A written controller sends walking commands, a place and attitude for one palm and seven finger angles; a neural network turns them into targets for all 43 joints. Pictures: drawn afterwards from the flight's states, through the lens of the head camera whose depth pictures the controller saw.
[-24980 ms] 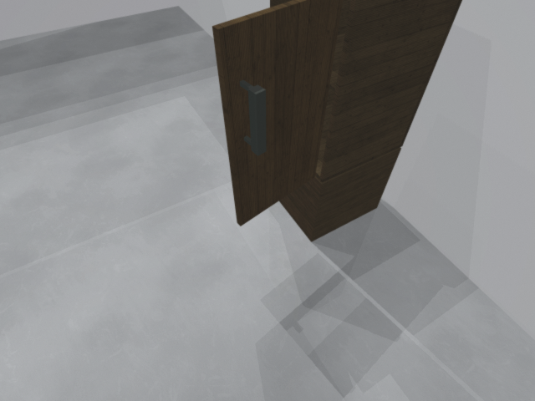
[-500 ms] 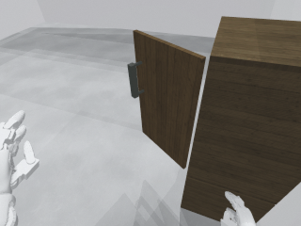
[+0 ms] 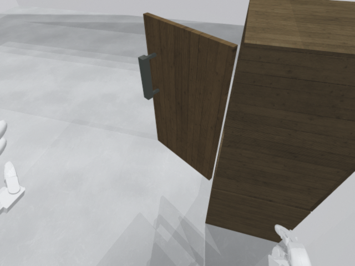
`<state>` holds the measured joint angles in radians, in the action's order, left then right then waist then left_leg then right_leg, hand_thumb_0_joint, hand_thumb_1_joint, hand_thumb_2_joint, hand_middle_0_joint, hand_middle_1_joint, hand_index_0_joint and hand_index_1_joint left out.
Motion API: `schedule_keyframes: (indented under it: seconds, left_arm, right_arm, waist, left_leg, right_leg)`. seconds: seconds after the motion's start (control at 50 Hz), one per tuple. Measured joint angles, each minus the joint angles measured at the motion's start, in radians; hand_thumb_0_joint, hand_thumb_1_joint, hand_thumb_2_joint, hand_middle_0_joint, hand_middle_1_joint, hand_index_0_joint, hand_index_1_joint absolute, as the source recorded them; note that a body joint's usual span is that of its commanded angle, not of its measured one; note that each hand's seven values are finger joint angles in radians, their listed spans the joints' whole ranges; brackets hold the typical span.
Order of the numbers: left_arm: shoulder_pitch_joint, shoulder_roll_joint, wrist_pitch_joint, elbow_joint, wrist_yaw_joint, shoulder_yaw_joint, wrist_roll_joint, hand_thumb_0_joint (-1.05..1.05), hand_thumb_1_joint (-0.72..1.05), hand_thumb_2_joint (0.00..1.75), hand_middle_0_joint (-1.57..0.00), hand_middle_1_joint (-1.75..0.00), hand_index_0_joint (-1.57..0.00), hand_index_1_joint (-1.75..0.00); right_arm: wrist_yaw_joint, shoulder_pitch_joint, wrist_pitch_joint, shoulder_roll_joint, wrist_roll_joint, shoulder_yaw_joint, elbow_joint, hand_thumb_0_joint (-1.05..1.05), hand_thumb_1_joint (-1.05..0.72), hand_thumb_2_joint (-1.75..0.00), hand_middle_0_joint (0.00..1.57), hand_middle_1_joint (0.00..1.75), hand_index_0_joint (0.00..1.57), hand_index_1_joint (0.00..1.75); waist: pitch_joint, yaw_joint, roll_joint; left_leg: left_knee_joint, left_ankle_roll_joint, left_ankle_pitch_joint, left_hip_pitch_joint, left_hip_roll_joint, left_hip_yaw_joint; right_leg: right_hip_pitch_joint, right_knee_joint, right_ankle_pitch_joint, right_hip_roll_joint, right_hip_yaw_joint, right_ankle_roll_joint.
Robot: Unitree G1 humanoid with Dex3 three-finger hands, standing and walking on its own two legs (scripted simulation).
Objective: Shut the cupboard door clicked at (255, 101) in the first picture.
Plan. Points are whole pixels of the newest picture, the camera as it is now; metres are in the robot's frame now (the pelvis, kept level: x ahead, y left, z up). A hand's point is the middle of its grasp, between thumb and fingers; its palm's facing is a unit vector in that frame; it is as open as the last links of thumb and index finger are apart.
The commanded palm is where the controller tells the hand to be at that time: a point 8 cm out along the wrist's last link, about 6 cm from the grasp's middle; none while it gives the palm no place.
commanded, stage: step back with the hand held close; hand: left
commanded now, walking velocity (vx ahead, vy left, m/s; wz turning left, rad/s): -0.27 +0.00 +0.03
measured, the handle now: (150, 76) +0.71 +0.13 +0.06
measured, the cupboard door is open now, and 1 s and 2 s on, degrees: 61 61 61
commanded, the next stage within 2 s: stop stepping back and stand still in 1.28 s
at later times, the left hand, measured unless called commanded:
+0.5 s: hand out of the picture +0.14 +0.26 +0.17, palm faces +0.51 -0.74 -0.43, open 7.4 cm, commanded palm +0.07 +0.30 +0.18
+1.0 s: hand out of the picture +0.09 +0.24 +0.18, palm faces +0.46 -0.78 -0.43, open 7.4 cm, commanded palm +0.02 +0.29 +0.18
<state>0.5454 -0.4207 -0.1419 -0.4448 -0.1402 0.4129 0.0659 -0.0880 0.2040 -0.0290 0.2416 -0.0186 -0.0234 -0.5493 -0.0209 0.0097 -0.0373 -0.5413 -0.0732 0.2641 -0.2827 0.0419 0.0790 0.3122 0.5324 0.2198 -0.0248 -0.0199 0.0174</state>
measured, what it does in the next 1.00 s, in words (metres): walks backwards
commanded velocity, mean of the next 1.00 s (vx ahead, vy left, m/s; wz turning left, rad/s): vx -0.36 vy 0.00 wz -0.01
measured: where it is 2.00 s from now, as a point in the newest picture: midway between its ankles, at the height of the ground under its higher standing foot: outside the picture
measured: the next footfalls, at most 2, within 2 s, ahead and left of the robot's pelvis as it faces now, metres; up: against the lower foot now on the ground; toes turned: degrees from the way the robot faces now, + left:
left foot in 1.08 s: -0.01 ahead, +0.09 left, +0.00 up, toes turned +4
right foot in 1.32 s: -0.22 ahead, -0.10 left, +0.00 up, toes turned +0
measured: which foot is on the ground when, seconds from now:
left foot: down 0.00-0.96, up 0.98-1.00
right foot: down 0.00-1.00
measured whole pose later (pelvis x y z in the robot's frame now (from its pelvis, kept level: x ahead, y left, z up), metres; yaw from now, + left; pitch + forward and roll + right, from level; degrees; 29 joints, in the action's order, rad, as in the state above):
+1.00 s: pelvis -0.10 -0.02 -0.01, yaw +4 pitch +1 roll -2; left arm 0.54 -0.42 -0.26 -0.56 -0.16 0.42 0.02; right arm -0.06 0.19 0.06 0.19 0.01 -0.02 -0.61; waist -0.02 0.02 0.03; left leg -0.71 0.00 0.33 -0.53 0.02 0.01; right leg 0.39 0.59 0.23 0.05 0.03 0.00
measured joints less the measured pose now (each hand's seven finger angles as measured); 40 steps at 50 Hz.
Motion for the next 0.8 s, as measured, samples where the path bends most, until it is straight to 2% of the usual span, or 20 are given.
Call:
schedule_keyframes:
  seconds: [0.3, 0.52, 0.6, 0.7, 0.8]
  left_arm:
    - [-0.045, 0.048, -0.063, -0.016, -0.02, 0.02, -0.055, 0.01, 0.89, 0.9, -0.21, -0.3, -0.21, -0.31]
    - [-0.054, 0.029, -0.111, -0.049, -0.029, 0.043, -0.056, 0.01, 0.89, 0.9, -0.21, -0.3, -0.21, -0.31]
    - [-0.032, 0.012, -0.119, -0.068, -0.031, 0.045, -0.053, 0.01, 0.89, 0.9, -0.21, -0.3, -0.21, -0.31]
    - [-0.027, -0.007, -0.124, -0.064, -0.02, 0.059, -0.063, 0.01, 0.89, 0.9, -0.21, -0.3, -0.21, -0.31]
    - [-0.038, 0.005, -0.13, -0.06, -0.014, 0.08, -0.046, 0.01, 0.89, 0.9, -0.21, -0.3, -0.21, -0.31]
  right_arm:
    - [0.001, 0.053, 0.056, -0.012, 0.011, 0.02, -0.011, 0.01, -0.9, -0.9, 0.21, 0.3, 0.2, 0.3]
    - [0.016, 0.05, 0.085, -0.015, 0.021, 0.013, -0.04, 0.01, -0.9, -0.9, 0.21, 0.3, 0.2, 0.3]
    - [0.019, 0.038, 0.087, -0.017, 0.021, 0.012, -0.04, 0.01, -0.9, -0.9, 0.2, 0.3, 0.2, 0.3]
    - [0.009, 0.045, 0.1, -0.025, 0.024, 0.008, -0.038, 0.01, -0.9, -0.9, 0.2, 0.3, 0.2, 0.3]
    - [0.013, 0.021, 0.115, -0.046, 0.031, 0.014, -0.056, 0.01, -0.9, -0.9, 0.2, 0.3, 0.2, 0.3]
  waist:
    - [0.012, -0.006, 0.024]
    - [0.021, 0.005, 0.036]
    - [0.023, 0.014, 0.044]
    - [0.019, 0.025, 0.032]
    - [0.014, -0.002, 0.035]
  left_leg:
    - [-0.131, -0.006, 0.003, -0.118, -0.017, -0.022]
    - [-0.165, 0.005, 0.027, -0.168, -0.023, -0.025]
    - [-0.145, 0.001, -0.017, -0.179, -0.025, -0.02]
    - [-0.158, -0.007, -0.033, -0.192, -0.028, -0.043]
    - [-0.137, 0.009, -0.06, -0.214, -0.046, -0.049]
  right_leg:
    - [0.085, 0.081, -0.016, 0.012, -0.024, -0.006]
    - [0.123, 0.091, -0.035, 0.022, -0.019, -0.015]
    - [0.135, 0.077, -0.054, 0.022, -0.018, -0.012]
    - [0.113, 0.158, 0.009, 0.062, 0.028, 0.0]
    - [0.055, 0.106, 0.084, 0.091, 0.062, -0.006]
